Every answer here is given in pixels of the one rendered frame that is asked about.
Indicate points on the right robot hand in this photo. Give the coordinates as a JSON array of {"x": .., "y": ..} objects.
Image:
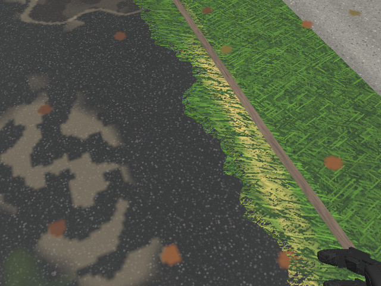
[{"x": 354, "y": 260}]

